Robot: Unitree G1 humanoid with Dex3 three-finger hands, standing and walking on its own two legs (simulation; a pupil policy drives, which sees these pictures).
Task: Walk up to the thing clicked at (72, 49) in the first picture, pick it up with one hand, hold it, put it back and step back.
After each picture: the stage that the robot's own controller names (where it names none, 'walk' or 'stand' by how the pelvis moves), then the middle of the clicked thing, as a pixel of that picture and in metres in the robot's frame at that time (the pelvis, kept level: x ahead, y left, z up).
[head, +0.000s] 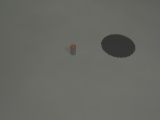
stand; (73, 50) +1.26 +0.11 -0.72
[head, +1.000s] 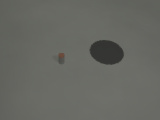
walk; (61, 58) +1.15 +0.15 -0.72
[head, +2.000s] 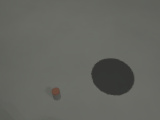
walk; (56, 94) +0.65 +0.20 -0.70
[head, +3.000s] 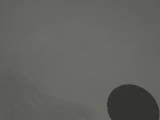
walk; out of the picture +0.37 +0.19 -0.70
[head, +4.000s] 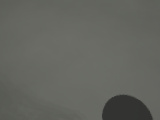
stand; out of the picture +0.33 +0.17 -0.72
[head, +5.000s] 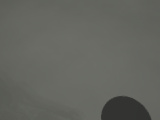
stand; out of the picture +0.32 +0.18 -0.72
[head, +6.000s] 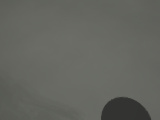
stand; out of the picture +0.31 +0.18 -0.73
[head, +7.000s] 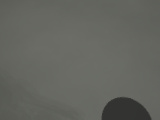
stand; out of the picture +0.31 +0.18 -0.73
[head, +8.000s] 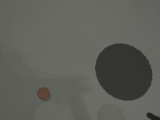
go down; (44, 94) +0.36 +0.19 -0.49
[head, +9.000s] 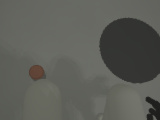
go down; (38, 74) +0.39 +0.22 -0.32
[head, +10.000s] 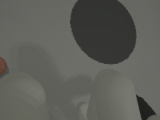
close in; out of the picture +0.36 +0.25 -0.23
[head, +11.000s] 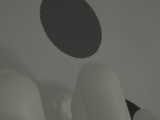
close; out of the picture +0.36 +0.26 -0.21
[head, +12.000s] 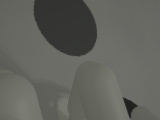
close; out of the picture +0.36 +0.27 -0.21
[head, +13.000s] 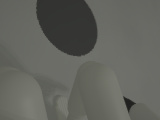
lift; out of the picture +0.35 +0.26 -0.22
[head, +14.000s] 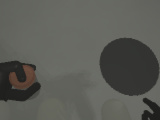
lift; (26, 83) +0.32 +0.19 -0.01
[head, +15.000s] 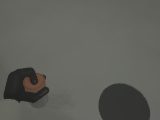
hold; (36, 91) +0.32 +0.17 +0.00
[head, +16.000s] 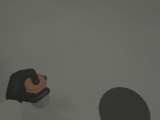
hold; (38, 91) +0.32 +0.17 +0.00
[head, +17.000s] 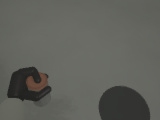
hold; (39, 90) +0.32 +0.16 +0.00
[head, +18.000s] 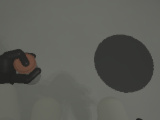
crouch; (28, 70) +0.38 +0.19 -0.08
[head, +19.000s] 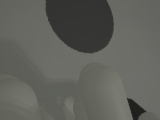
lower; out of the picture +0.37 +0.28 -0.22
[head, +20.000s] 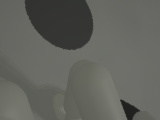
lower; out of the picture +0.40 +0.28 -0.21
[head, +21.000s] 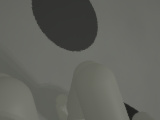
lower; out of the picture +0.38 +0.29 -0.22
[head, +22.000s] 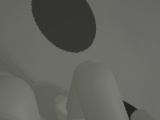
lower; out of the picture +0.38 +0.28 -0.22
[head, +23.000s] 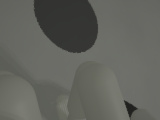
rest; out of the picture +0.37 +0.28 -0.22
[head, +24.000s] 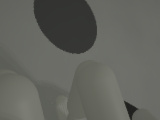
withdraw; out of the picture +0.36 +0.25 -0.22
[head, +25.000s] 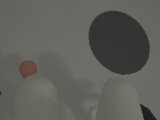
walk; (28, 71) +0.38 +0.22 -0.29
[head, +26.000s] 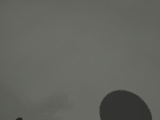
stand; out of the picture +0.31 +0.16 -0.65
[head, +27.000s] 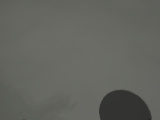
stand; out of the picture +0.34 +0.18 -0.67
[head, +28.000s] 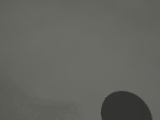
stand; out of the picture +0.34 +0.17 -0.69
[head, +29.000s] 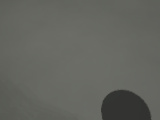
walk; out of the picture +0.35 +0.17 -0.72
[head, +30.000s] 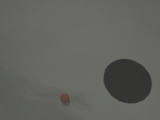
walk; (65, 99) +0.48 +0.17 -0.70
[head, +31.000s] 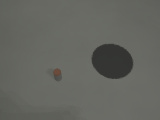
walk; (57, 75) +0.74 +0.21 -0.70
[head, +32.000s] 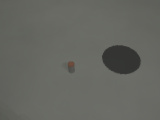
stand; (71, 67) +0.98 +0.17 -0.70
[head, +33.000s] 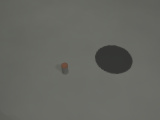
stand; (64, 68) +0.97 +0.19 -0.72
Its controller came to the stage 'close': yes
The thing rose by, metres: 0.71
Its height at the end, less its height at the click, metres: +0.00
